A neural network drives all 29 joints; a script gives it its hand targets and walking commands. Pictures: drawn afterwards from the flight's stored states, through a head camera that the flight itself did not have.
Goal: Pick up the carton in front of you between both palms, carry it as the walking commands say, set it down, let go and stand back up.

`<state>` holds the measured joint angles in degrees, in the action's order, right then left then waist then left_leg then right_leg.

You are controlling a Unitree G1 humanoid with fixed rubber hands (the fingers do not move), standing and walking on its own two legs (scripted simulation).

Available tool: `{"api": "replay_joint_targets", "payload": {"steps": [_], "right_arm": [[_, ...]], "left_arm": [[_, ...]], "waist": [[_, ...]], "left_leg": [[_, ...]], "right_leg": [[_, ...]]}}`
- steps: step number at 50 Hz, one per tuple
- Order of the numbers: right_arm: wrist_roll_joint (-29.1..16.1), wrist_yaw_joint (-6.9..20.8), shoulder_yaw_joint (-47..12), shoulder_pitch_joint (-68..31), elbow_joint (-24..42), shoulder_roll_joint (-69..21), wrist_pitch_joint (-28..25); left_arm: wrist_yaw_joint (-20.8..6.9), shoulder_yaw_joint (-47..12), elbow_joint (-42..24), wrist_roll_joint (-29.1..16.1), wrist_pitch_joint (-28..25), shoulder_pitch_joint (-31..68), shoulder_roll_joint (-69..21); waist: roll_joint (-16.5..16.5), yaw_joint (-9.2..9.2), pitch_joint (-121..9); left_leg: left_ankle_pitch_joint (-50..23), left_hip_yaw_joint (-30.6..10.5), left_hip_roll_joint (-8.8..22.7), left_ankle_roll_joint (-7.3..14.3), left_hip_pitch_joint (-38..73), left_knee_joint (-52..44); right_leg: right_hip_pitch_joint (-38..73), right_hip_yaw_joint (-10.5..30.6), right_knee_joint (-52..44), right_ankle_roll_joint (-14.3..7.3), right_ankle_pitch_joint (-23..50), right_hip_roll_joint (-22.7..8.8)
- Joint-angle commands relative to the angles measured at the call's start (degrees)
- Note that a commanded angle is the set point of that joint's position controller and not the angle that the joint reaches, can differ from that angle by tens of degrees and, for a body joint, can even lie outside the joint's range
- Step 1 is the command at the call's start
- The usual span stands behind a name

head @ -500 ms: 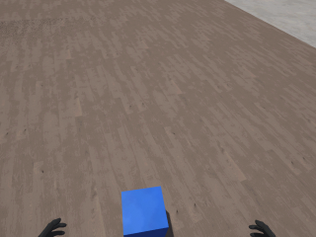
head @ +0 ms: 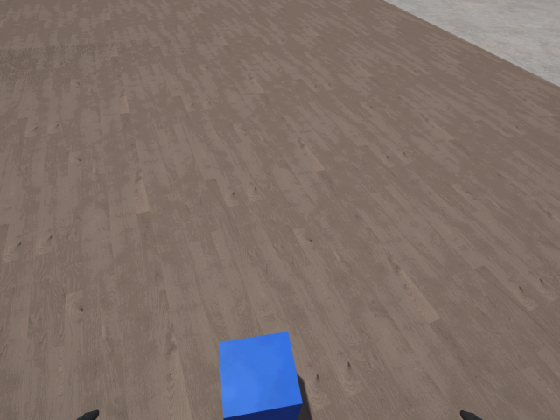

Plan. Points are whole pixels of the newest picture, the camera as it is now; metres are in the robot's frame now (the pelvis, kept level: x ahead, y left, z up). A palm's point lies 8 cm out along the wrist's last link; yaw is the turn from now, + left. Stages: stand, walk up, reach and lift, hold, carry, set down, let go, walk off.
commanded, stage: stand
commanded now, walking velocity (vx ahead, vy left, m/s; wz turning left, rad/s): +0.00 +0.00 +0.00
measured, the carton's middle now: (258, 385) +0.38 +0.04 -0.65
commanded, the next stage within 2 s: none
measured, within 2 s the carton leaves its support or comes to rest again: neither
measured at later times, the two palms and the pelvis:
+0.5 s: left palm out of the picture +0.08 +0.30 -0.11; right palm out of the picture +0.08 -0.31 -0.10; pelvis -0.01 +0.00 +0.00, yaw +0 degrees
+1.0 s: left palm out of the picture +0.07 +0.31 -0.11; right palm out of the picture +0.08 -0.31 -0.10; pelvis -0.02 -0.01 +0.00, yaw +1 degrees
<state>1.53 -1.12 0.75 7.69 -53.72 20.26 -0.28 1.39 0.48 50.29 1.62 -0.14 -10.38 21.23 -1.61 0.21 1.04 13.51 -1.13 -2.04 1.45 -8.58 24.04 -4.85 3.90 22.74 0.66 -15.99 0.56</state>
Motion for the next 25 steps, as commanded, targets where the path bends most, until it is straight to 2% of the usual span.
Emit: {"api": "replay_joint_targets", "payload": {"steps": [1, 25], "right_arm": [[-0.1, -0.2, 1.8, -2.3, 2.0, 9.7, -0.6], [-0.6, 0.2, 1.2, -3.0, -2.8, 11.2, -0.7]], "left_arm": [[0.2, 1.7, -2.1, 0.0, -0.7, 1.6, 8.7], [-0.2, 1.0, 3.4, -0.4, -1.0, 3.1, 10.2]], "waist": [[1.4, 0.04, -1.5], [1.5, -0.04, -0.7]], "left_leg": [[-12.6, -6.4, 7.2, 0.1, 2.3, -3.7], [-10.0, -7.4, 7.6, 0.2, 2.2, -5.9]], "right_leg": [[-2.7, 3.9, -3.4, -1.0, 11.8, -5.5], [-2.4, 4.1, -5.9, -1.4, 9.5, -6.1]]}}
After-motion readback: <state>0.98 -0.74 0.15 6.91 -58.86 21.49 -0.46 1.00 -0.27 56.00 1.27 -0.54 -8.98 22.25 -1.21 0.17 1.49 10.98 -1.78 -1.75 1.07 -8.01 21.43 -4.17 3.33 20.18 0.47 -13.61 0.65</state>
